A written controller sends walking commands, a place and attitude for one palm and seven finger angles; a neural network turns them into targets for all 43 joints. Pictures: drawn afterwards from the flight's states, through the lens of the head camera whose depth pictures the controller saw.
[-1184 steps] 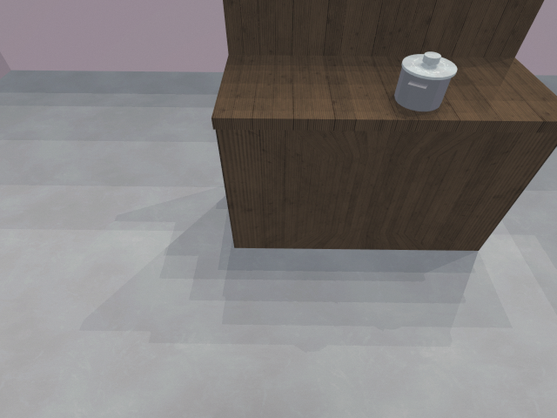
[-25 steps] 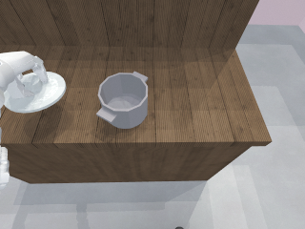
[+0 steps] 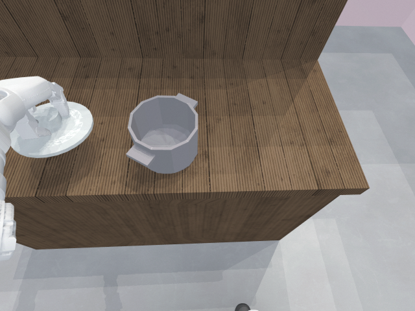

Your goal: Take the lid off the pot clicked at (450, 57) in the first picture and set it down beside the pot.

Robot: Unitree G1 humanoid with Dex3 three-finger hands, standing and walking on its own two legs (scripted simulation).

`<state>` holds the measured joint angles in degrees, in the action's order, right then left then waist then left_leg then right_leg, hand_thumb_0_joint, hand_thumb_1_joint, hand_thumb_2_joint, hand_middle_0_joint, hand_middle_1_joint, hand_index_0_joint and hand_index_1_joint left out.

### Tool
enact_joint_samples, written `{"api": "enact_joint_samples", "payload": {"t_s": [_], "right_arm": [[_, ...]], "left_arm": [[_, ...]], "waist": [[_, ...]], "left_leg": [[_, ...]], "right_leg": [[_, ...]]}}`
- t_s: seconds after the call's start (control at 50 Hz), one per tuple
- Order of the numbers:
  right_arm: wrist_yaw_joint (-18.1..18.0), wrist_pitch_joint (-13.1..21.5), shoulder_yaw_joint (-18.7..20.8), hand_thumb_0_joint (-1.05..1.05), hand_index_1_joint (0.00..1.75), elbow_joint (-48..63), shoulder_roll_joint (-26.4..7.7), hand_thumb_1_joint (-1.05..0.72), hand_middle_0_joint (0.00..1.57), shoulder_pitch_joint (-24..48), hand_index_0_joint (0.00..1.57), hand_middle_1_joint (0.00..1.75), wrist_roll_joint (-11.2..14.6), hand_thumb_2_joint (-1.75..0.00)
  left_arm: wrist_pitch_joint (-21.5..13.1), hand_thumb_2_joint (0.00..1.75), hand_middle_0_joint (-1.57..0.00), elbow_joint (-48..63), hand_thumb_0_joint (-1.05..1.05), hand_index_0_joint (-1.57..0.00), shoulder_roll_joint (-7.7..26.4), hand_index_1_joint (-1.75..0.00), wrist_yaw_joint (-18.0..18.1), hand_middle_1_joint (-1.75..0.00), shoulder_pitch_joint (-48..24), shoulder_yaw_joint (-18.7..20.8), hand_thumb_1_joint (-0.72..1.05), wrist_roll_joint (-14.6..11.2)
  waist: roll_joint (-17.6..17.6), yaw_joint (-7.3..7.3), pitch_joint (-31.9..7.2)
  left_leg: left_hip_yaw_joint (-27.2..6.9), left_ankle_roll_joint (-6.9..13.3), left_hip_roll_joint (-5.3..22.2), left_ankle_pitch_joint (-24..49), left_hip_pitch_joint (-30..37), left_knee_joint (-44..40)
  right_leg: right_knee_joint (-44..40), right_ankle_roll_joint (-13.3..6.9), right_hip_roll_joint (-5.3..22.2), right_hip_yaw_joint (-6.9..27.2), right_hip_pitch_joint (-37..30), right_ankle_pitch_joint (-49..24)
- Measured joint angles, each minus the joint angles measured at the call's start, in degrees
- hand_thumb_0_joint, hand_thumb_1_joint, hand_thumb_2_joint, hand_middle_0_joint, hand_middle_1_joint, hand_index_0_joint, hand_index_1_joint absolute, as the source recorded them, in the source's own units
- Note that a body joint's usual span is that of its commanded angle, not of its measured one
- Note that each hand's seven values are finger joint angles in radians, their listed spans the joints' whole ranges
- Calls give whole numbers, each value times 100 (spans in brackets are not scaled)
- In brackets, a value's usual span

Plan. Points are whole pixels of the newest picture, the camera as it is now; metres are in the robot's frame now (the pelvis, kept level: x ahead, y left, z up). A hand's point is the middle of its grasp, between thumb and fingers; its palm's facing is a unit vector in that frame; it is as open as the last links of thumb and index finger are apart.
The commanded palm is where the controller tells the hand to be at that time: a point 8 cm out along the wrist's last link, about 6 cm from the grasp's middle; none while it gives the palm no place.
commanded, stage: lower the lid onto the table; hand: left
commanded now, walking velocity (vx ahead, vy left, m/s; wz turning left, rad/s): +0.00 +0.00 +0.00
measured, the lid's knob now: (47, 118) +0.48 +0.31 +0.05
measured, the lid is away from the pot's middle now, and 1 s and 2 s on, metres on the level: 0.23 0.23 0.23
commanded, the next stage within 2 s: open the fingers wide in 1.14 s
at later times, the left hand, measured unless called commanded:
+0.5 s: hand (45, 135) +0.44 +0.31 +0.05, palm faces -0.50 -0.08 -0.86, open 8.0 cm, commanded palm +0.48 +0.31 +0.10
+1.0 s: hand (51, 143) +0.44 +0.31 +0.01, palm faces -0.54 -0.06 -0.84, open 8.0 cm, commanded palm +0.49 +0.31 +0.06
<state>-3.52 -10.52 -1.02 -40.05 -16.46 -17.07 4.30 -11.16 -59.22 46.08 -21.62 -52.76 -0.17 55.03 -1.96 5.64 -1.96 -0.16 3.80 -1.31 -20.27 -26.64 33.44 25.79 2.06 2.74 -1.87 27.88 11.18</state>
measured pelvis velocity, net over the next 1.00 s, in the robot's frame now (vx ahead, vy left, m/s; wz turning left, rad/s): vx -0.02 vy -0.01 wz -0.02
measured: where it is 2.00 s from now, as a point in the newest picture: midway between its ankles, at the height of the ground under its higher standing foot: outside the picture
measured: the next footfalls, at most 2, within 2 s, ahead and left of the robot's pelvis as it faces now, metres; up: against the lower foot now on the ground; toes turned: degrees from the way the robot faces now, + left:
none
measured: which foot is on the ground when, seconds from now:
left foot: down 0.00-1.00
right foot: down 0.00-1.00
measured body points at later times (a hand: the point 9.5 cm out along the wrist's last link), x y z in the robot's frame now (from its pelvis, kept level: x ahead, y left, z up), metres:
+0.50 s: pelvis -0.01 -0.01 -0.01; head +0.10 +0.01 +0.43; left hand +0.46 +0.31 +0.10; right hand +0.02 -0.29 -0.13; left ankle -0.05 +0.07 -0.73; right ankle +0.00 -0.17 -0.73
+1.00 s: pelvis -0.02 -0.01 -0.02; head +0.11 +0.01 +0.41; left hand +0.47 +0.31 +0.06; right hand -0.03 -0.29 -0.13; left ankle -0.05 +0.07 -0.73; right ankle +0.00 -0.17 -0.73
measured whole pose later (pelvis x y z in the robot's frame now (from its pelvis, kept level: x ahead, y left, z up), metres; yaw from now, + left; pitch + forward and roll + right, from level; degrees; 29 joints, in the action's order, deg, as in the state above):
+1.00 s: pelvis -0.02 -0.01 -0.02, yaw -1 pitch +19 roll -4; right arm -5.3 -11.0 -1.9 -40.0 -16.5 -19.3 4.0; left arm -14.1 -64.6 49.7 -18.8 -53.0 1.5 58.5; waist -1.4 8.5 -3.0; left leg -0.3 3.0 0.3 -23.7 -39.2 44.2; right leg 35.5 2.1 1.3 -1.9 40.3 13.9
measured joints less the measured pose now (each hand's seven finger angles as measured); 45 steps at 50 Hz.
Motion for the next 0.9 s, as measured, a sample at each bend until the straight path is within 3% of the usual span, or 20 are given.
{"api": "enact_joint_samples", "payload": {"t_s": [0.2,0.36,0.8,0.9], "right_arm": [[36,-74,10,1,30,-7,31,-90,20,-40,20,30,-18,-90],[-25,-58,5,1,30,-30,8,-90,20,-21,20,30,-10,-90],[-147,-20,-58,0,30,4,-6,-90,20,-147,20,30,-28,-90],[-177,-31,-91,0,30,-20,-2,-90,20,-208,20,30,-19,-90]], "left_arm": [[-59,84,-76,-100,-6,-58,26,-89,81,-101,120,118,23,53],[-104,85,-76,-154,-6,-58,-23,-89,110,-101,135,-5,23,75],[-222,85,-76,-406,-6,-58,222,-89,228,-101,72,173,23,265],[-298,85,-76,-552,-5,-58,288,-89,265,-101,14,190,23,211]], "waist": [[-2,22,-31],[16,-5,-38],[42,187,-74],[58,238,-129]], "left_leg": [[19,-14,26,-29,-125,87],[-5,-32,40,-60,-274,223],[0,-77,130,-229,-907,761],[-12,-77,144,-288,-1061,904]], "right_leg": [[84,17,-24,21,135,22],[214,13,-34,-1,275,61],[712,31,-116,14,911,189],[839,35,-127,4,1058,241]]}}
